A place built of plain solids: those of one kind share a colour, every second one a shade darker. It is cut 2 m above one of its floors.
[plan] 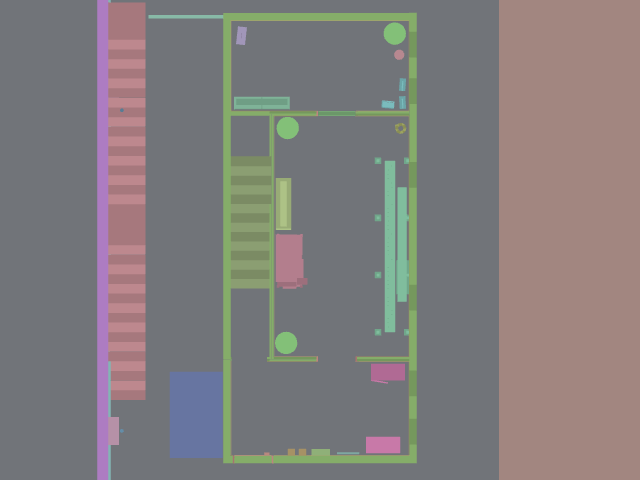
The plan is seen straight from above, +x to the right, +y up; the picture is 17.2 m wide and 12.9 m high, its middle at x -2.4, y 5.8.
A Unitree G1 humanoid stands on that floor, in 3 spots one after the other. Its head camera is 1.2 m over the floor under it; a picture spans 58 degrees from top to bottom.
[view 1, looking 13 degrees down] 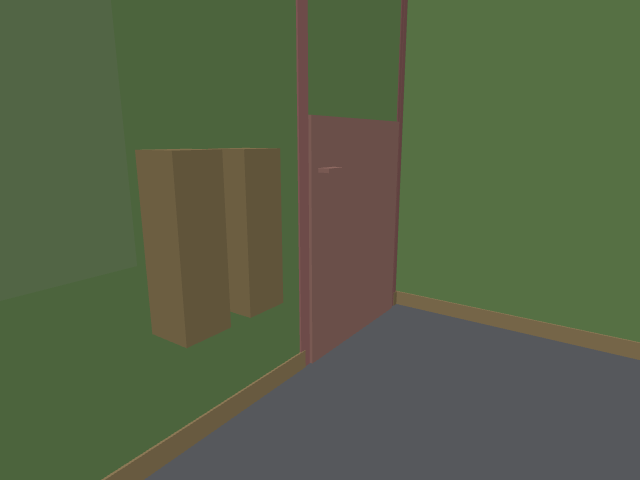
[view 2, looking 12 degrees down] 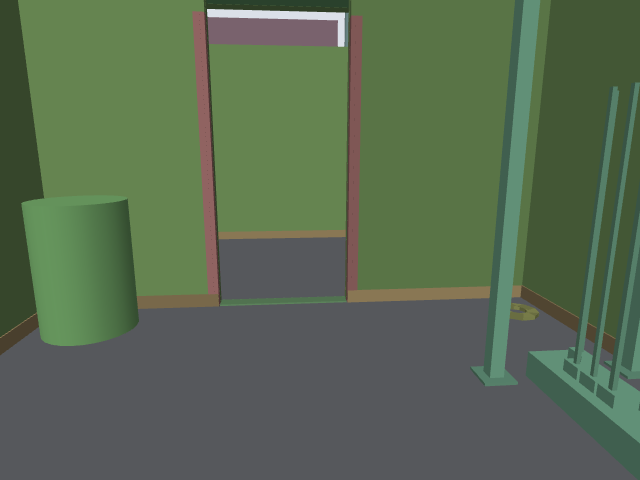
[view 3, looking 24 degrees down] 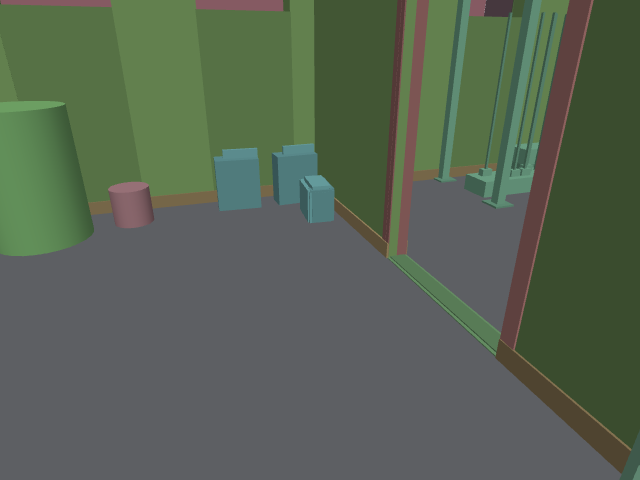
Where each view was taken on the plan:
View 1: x -1.95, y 1.30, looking -145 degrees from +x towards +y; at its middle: door_leaf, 2.29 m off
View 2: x -1.95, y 5.90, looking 85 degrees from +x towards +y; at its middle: ground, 5.77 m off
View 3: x -3.60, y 10.45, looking -19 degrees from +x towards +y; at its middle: ground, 2.95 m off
